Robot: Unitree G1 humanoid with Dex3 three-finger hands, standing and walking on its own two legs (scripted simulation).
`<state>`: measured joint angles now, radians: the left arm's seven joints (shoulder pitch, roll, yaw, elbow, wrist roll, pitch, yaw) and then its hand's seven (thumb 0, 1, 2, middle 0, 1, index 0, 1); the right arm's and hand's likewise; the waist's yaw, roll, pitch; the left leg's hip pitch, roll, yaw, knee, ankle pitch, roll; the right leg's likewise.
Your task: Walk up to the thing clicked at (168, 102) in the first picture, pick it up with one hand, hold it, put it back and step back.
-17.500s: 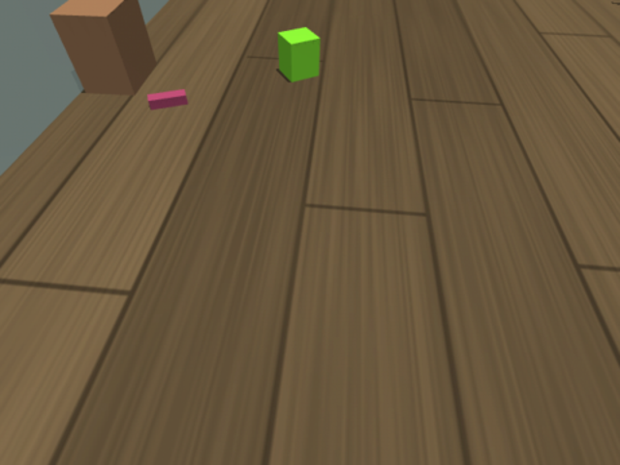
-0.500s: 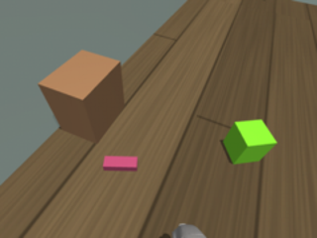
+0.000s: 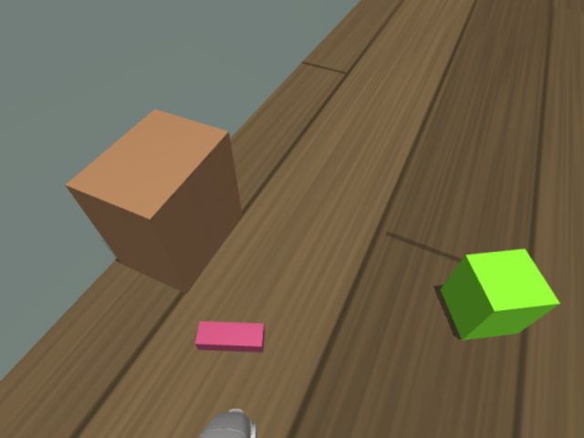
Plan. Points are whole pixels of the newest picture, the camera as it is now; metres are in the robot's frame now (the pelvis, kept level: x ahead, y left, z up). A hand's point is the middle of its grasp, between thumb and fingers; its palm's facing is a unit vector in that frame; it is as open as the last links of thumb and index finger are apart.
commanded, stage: walk up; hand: left
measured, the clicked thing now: (231, 336) +0.50 +0.22 -0.74
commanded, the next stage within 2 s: stand in 1.54 s
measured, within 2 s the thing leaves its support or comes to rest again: neither
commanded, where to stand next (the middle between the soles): +0.11 -0.01 m, yaw -1 degrees
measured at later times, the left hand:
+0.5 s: hand (125, 436) +0.14 +0.26 -0.15, palm faces -0.03 -0.92 -0.38, open 7.4 cm
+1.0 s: hand (139, 407) +0.18 +0.25 -0.14, palm faces +0.00 -0.94 -0.34, open 7.4 cm
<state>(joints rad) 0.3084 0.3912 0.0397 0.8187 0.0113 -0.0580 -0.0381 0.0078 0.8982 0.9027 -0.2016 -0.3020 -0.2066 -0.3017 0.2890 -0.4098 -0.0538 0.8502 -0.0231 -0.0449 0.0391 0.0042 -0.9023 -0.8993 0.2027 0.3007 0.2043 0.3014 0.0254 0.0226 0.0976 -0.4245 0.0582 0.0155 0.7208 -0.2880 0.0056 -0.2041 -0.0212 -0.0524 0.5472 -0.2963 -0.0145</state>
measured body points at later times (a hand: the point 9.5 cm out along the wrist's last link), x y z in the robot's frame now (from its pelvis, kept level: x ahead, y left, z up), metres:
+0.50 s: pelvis +0.07 +0.00 -0.01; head +0.09 -0.01 +0.44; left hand +0.14 +0.31 -0.13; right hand +0.15 -0.31 -0.13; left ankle +0.10 +0.13 -0.73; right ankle +0.08 -0.14 -0.73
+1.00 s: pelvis +0.08 -0.01 +0.01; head +0.09 +0.00 +0.46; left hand +0.18 +0.30 -0.12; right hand +0.17 -0.31 -0.11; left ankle +0.10 +0.13 -0.73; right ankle +0.08 -0.14 -0.73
